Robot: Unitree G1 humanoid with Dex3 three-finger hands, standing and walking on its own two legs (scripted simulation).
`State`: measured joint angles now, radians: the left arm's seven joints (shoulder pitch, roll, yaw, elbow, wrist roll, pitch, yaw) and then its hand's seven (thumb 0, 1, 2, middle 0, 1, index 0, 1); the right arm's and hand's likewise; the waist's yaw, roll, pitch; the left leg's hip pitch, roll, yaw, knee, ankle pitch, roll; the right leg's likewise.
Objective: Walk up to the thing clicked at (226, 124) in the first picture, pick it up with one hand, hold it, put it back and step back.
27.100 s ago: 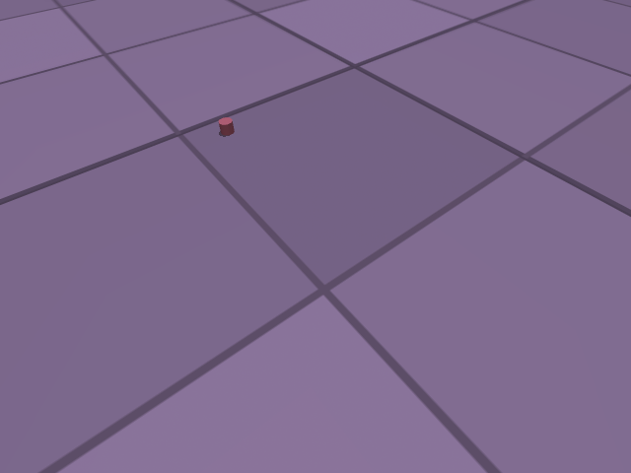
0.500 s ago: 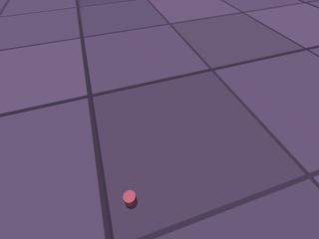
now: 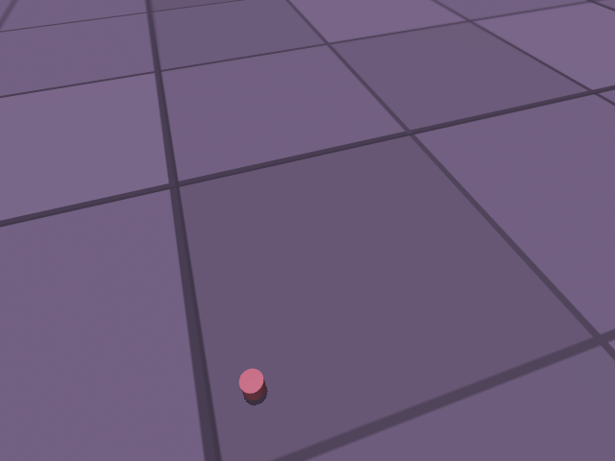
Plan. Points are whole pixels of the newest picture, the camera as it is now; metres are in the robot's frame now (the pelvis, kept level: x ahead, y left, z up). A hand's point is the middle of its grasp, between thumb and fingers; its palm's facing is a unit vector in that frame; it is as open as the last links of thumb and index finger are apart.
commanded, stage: stand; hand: left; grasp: from above
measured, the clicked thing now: (252, 384) +0.46 +0.22 -0.75
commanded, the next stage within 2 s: rise first in 1.06 s
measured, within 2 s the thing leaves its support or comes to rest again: neither
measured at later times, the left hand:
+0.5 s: hand out of the picture +0.08 +0.25 -0.15, palm faces -0.01 -0.93 -0.36, open 7.4 cm
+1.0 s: hand out of the picture +0.09 +0.25 -0.15, palm faces +0.00 -0.93 -0.36, open 7.4 cm
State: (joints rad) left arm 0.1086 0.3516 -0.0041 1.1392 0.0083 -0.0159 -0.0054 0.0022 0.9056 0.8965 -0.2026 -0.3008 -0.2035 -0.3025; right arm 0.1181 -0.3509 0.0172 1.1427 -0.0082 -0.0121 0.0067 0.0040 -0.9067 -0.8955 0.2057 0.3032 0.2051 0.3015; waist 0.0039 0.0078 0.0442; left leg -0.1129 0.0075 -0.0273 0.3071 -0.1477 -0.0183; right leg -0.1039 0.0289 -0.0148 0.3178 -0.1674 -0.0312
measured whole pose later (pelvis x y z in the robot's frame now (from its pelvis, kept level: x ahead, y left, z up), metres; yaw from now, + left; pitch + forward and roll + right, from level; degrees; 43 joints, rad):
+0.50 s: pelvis +0.02 -0.01 +0.00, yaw +0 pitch -2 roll +0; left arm 0.12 0.34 0.00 1.14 0.01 -0.02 0.00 0.00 0.91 0.90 -0.20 -0.30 -0.20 -0.30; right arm 0.11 -0.36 0.02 1.14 -0.01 0.00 0.00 0.00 -0.91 -0.90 0.21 0.30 0.21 0.30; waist 0.00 0.02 0.04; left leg -0.10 0.02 -0.04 0.31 -0.17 -0.03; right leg -0.09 0.04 -0.02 0.31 -0.19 -0.04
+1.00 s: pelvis +0.02 -0.01 +0.00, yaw +0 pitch -2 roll +0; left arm 0.11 0.35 0.01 1.14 0.01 -0.01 0.00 0.00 0.91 0.90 -0.20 -0.30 -0.20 -0.30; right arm 0.12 -0.35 0.02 1.12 -0.01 0.00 0.00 0.00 -0.91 -0.90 0.21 0.30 0.21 0.30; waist 0.00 0.02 0.04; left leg -0.09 0.02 -0.04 0.31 -0.18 -0.03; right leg -0.07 0.04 -0.02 0.29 -0.19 -0.04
